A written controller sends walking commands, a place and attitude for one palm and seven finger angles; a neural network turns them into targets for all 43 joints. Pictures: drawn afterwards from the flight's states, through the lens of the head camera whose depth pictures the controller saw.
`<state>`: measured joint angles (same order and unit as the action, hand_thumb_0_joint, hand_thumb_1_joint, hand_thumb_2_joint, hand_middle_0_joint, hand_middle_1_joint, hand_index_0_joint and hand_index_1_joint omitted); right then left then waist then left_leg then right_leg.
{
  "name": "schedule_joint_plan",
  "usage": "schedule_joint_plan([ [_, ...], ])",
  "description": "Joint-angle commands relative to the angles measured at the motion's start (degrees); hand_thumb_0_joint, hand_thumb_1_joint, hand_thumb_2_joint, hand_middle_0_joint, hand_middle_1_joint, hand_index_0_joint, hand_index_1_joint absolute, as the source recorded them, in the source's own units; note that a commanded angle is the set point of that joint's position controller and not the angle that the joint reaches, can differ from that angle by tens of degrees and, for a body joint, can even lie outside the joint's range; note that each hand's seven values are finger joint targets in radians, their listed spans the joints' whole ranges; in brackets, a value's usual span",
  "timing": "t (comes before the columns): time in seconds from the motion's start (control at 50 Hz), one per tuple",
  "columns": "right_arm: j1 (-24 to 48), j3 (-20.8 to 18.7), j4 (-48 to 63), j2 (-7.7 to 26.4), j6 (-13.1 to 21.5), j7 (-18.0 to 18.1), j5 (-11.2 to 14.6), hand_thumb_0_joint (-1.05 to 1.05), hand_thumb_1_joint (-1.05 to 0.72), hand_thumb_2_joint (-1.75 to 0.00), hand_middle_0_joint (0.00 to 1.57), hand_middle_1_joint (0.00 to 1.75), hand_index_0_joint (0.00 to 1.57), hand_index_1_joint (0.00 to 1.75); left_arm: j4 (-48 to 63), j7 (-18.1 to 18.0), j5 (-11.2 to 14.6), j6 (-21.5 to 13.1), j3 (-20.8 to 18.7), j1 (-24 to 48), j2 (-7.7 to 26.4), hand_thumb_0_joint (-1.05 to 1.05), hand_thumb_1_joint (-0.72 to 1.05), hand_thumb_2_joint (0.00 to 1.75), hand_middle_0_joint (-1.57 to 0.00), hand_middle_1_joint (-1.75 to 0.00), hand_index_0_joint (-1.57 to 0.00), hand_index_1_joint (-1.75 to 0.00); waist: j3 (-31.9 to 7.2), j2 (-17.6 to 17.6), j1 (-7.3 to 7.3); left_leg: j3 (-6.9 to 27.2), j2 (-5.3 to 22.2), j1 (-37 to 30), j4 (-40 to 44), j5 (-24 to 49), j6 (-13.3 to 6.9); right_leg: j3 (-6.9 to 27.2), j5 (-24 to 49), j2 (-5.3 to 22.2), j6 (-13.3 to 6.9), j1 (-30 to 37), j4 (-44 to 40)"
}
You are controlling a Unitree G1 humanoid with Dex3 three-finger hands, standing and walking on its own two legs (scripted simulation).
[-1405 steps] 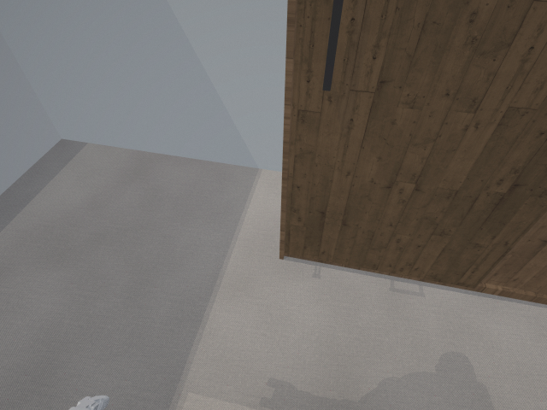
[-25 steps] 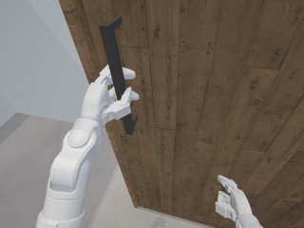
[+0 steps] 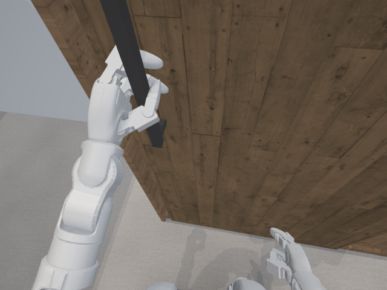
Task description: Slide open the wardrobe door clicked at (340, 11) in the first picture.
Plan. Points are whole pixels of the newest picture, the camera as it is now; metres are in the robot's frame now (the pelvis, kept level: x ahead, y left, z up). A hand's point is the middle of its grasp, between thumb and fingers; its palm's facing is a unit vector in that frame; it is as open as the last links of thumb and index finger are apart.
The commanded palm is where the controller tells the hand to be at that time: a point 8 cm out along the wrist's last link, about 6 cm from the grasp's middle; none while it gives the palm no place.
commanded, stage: step sideways, sliding the door along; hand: left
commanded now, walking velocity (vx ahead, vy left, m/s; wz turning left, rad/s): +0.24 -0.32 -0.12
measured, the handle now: (145, 80) +0.38 +0.11 +0.23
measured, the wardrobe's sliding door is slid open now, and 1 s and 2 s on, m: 0.04 0.15 0.44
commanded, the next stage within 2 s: none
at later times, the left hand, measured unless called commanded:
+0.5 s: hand (178, 110) +0.34 +0.06 +0.21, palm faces +0.11 -0.99 -0.03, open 5.9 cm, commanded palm +0.31 +0.06 +0.20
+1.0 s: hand (238, 113) +0.34 -0.03 +0.21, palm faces +0.29 -0.96 -0.02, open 5.9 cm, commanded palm +0.31 -0.05 +0.20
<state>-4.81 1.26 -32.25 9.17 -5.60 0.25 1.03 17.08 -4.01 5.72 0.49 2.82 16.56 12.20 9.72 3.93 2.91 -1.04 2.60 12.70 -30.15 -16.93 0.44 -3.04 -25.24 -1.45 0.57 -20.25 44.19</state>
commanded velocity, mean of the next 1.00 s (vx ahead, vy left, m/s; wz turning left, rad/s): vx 0.08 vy -0.31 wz -0.15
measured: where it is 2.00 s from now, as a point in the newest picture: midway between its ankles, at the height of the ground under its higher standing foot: outside the picture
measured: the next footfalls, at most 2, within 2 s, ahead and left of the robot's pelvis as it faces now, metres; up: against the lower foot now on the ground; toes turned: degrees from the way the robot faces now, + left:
right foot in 0.08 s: +0.08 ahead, -0.11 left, +0.00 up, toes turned -3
left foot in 0.38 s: +0.05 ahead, +0.08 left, +0.00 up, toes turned +5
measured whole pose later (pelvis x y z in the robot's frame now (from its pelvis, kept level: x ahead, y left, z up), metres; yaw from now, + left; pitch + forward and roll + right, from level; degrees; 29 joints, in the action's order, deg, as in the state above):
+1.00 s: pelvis +0.00 -0.22 -0.02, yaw +2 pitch -6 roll -2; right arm -2.2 -4.1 -33.8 12.3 -3.5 -1.9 2.6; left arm 15.1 -9.4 3.1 -2.9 -6.0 21.7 12.0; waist 16.7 0.5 6.1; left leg -3.1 7.2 16.3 -39.4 -16.3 0.8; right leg -1.2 -25.9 1.0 0.5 -22.8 62.7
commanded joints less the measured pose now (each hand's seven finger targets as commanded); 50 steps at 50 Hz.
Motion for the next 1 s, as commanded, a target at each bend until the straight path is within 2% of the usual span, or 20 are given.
schedule_joint_plan([
  [0.0,6.6,-2.9,8.6,7.3,4.1,1.2,0.8,0.0,-0.9,-0.9,0.2,0.3,0.2,0.3,10.2,0.5,-1.2,-8.2,-3.3,26.7,4.2,0.0,0.9,0.9,-0.45,-1.4,-0.45,-1.4,-23.0,6.1,-4.58,7.1,15.0,-4.7,1.8,18.9,-9.2,-1.6,5.3,-0.4,-0.7,11.4,-8.0],
  [0.04,7.0,-2.9,8.0,7.2,5.0,1.7,1.4,0.0,-0.9,-0.9,0.2,0.3,0.2,0.3,8.3,0.4,-1.5,-8.8,-5.0,26.7,5.7,0.0,0.9,0.9,-0.45,-1.4,-0.45,-1.4,-21.7,-0.7,-2.74,2.5,11.4,6.8,-9.1,5.5,-6.4,0.7,9.3,1.0,-1.8,21.0,-14.7],
  [0.1,6.7,-5.0,7.7,7.1,6.4,1.9,1.4,0.0,-0.9,-0.9,0.2,0.3,0.2,0.3,6.6,-0.6,-2.0,-9.1,-4.1,28.3,4.6,0.0,0.9,0.9,-0.45,-1.4,-0.45,-1.4,-18.5,-25.8,-1.01,3.0,-3.1,19.4,-43.7,-17.9,-0.8,36.7,1.7,20.7,-13.5,16.2,-34.2],
  [0.16,5.3,-4.1,5.2,6.0,5.9,1.0,0.8,0.0,-0.9,-0.9,0.2,0.3,0.2,0.3,8.9,-1.3,-2.8,-12.6,0.0,31.6,1.3,0.0,0.9,0.9,-0.45,-1.4,-0.45,-1.4,-19.7,-6.5,-3.4,4.8,0.9,18.4,-44.4,-7.7,0.2,22.6,18.9,17.4,-15.3,18.5,-25.0],
  [0.3,5.2,-3.9,7.7,5.9,4.8,1.4,0.6,0.0,-0.9,-0.9,0.2,0.3,0.2,0.3,10.0,-2.2,-3.0,-14.1,3.7,29.5,-0.2,0.0,0.9,0.9,-0.45,-1.4,-0.45,-1.4,-24.6,-8.8,-3.09,-3.6,0.1,-3.5,0.6,0.9,-1.4,12.0,28.4,11.5,-11.0,15.2,-17.1],
  [0.32,4.0,-4.8,7.7,6.8,5.1,1.6,0.5,0.0,-0.9,-0.9,0.2,0.3,0.2,0.3,9.9,-1.8,-2.7,-14.3,3.7,30.1,0.1,0.0,0.9,0.9,-0.45,-1.4,-0.45,-1.4,-25.5,-5.3,-4.34,-0.8,3.5,-15.6,8.3,8.3,-3.0,9.7,25.3,9.1,-7.8,6.1,-11.1],
  [0.36,5.1,-6.1,8.8,9.6,5.8,0.4,0.7,0.0,-0.9,-0.9,0.2,0.3,0.2,0.3,10.4,-0.8,-1.5,-14.3,6.0,31.8,-2.8,0.0,0.9,0.9,-0.45,-1.4,-0.45,-1.4,-24.9,12.0,-4.8,32.8,31.7,-28.0,11.8,28.8,-17.3,5.4,-3.1,0.3,-1.1,-16.4,19.3],
  [0.38,7.1,-5.4,9.1,8.6,5.1,0.1,0.5,0.0,-0.9,-0.9,0.2,0.3,0.2,0.3,9.6,-0.5,-1.5,-13.9,1.8,31.0,0.8,0.0,0.9,0.9,-0.45,-1.4,-0.45,-1.4,-24.0,8.5,-4.48,37.3,34.2,-22.9,11.9,27.2,-20.6,10.3,-4.1,1.1,-1.3,-17.2,30.8],
  [0.44,7.1,-5.2,6.4,8.5,3.8,-0.5,0.7,0.0,-0.9,-0.9,0.2,0.3,0.2,0.3,12.9,0.5,-1.6,-13.6,3.3,34.3,-1.0,0.0,0.9,0.9,-0.45,-1.4,-0.45,-1.4,-20.6,-1.5,-4.42,20.2,29.4,-20.5,7.4,27.4,-16.8,11.2,-0.9,4.5,-1.2,-23.0,38.0],
  [0.52,4.4,-5.9,8.0,8.7,4.8,-1.6,1.6,0.0,-0.9,-0.9,0.2,0.3,0.2,0.3,10.8,1.8,-2.3,-11.0,10.2,35.1,-8.9,0.0,0.9,0.9,-0.45,-1.4,-0.45,-1.4,-20.7,7.9,-4.28,1.7,20.1,-17.5,8.0,24.2,-9.6,1.5,5.0,4.8,0.2,-14.8,23.1],
  [0.64,4.5,-5.1,10.4,7.8,7.8,-1.9,2.3,0.0,-0.9,-0.9,0.2,0.3,0.2,0.3,8.4,1.4,-2.2,-10.8,8.0,34.9,-6.2,0.0,0.9,0.9,-0.45,-1.4,-0.45,-1.4,-22.2,18.3,-4.82,-2.4,17.2,-16.2,1.3,32.3,-5.8,-6.3,4.1,0.7,0.6,2.6,-3.7],
  [0.7,4.3,-4.4,9.9,6.9,8.2,-1.8,3.0,0.0,-0.9,-0.9,0.2,0.3,0.2,0.3,8.3,1.2,-2.6,-11.1,5.6,33.1,-3.6,0.0,0.9,0.9,-0.45,-1.4,-0.45,-1.4,-23.1,10.3,-4.25,-1.0,12.4,-14.7,-12.0,29.2,-2.9,-6.3,19.7,-1.4,0.8,13.2,-21.5],
  [0.74,5.2,-3.5,8.9,4.4,8.1,-1.6,3.0,0.0,-0.9,-0.9,0.2,0.3,0.2,0.3,7.9,0.3,-3.7,-11.2,2.7,32.5,1.8,0.0,0.9,0.9,-0.45,-1.4,-0.45,-1.4,-23.1,-9.8,-3.76,-3.3,5.4,2.1,-26.9,10.9,-0.4,4.4,43.7,9.0,-3.7,26.8,-25.7],
  [0.76,5.4,-4.6,8.6,4.8,7.4,-1.2,2.8,0.0,-0.9,-0.9,0.2,0.3,0.2,0.3,7.8,-0.1,-3.5,-10.6,-0.4,31.8,5.2,0.0,0.9,0.9,-0.45,-1.4,-0.45,-1.4,-22.3,-29.6,-3.08,-1.5,0.1,14.1,-34.7,-14.0,1.9,16.5,53.6,15.7,-9.2,29.9,-21.8],
  [0.78,7.1,-5.5,6.7,6.6,7.1,-0.9,2.4,0.0,-0.9,-0.9,0.2,0.3,0.2,0.3,9.8,-0.5,-2.7,-10.4,-0.9,32.4,5.8,0.0,0.9,0.9,-0.45,-1.4,-0.45,-1.4,-23.2,-31.9,-1.87,2.2,1.2,14.5,-41.9,-18.7,0.9,21.6,45.0,19.2,-11.9,25.2,-22.2],
  [0.86,7.4,-4.4,6.0,5.7,4.8,-0.8,2.0,0.0,-0.9,-0.9,0.2,0.3,0.2,0.3,18.0,-2.7,-1.6,-11.9,4.1,29.9,-1.4,0.0,0.9,0.9,-0.45,-1.4,-0.45,-1.4,-24.4,-10.4,-5.58,-2.3,1.6,-1.2,2.1,2.1,-0.2,6.5,45.5,13.7,-8.6,19.6,-4.0],
  [0.88,8.2,-5.7,7.3,7.7,4.6,-0.7,1.6,0.0,-0.9,-0.9,0.2,0.3,0.2,0.3,19.4,-2.2,-0.8,-12.4,5.8,29.7,-2.5,0.0,0.9,0.9,-0.45,-1.4,-0.45,-1.4,-23.7,-1.1,-6.08,2.6,8.3,-15.6,10.9,17.1,-1.9,1.8,32.0,9.1,-4.5,6.8,5.6],
  [0.9,8.8,-7.3,9.5,10.6,4.6,-1.8,1.2,0.0,-0.9,-0.9,0.2,0.3,0.2,0.3,20.2,-1.2,0.0,-12.9,6.9,28.1,-4.4,0.0,0.9,0.9,-0.45,-1.4,-0.45,-1.4,-26.8,12.9,-4.21,22.5,25.6,-26.6,9.3,40.4,-9.2,0.9,-1.1,3.5,-0.9,-8.4,15.9],
  [0.94,7.5,-7.2,10.1,10.5,5.7,-3.4,1.5,0.0,-0.9,-0.9,0.2,0.3,0.2,0.3,21.8,-0.1,-0.9,-13.0,6.9,31.7,-4.4,0.0,0.9,0.9,-0.45,-1.4,-0.45,-1.4,-26.1,2.3,-5.76,27.2,29.7,-16.1,11.0,21.2,-14.5,6.9,-5.5,2.9,-0.2,-9.0,32.7],
  [0.98,8.3,-7.0,8.5,9.6,5.5,-3.3,1.4,0.0,-0.9,-0.9,0.2,0.3,0.2,0.3,20.9,-0.9,-1.3,-12.7,4.6,30.0,-2.1,0.0,0.9,0.9,-0.45,-1.4,-0.45,-1.4,-21.1,10.1,-4.51,17.4,26.5,-15.9,9.0,25.5,-13.9,6.1,-2.8,4.5,0.3,-14.0,37.3],
])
